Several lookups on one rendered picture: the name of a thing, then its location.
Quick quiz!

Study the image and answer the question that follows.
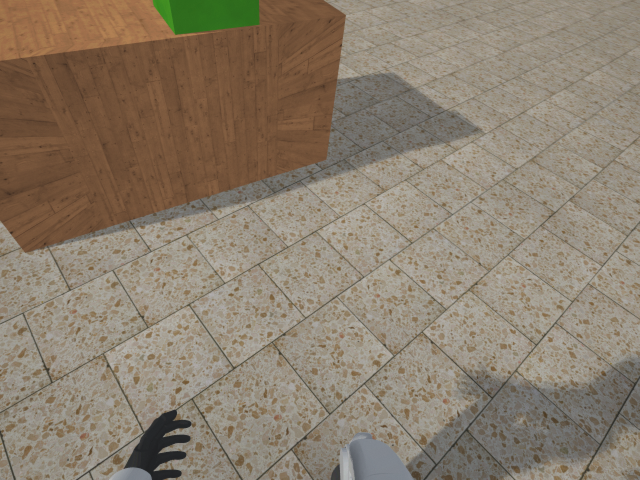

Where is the robot right shin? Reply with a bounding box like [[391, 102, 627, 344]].
[[349, 432, 373, 444]]

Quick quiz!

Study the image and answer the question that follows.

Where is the carton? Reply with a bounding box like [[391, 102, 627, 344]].
[[153, 0, 259, 35]]

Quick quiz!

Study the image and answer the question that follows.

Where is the pedestal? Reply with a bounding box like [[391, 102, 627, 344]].
[[0, 0, 346, 253]]

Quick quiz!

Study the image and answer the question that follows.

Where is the left robot hand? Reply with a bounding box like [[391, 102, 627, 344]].
[[124, 410, 191, 480]]

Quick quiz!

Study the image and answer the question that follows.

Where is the robot right thigh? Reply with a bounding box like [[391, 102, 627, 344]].
[[339, 439, 414, 480]]

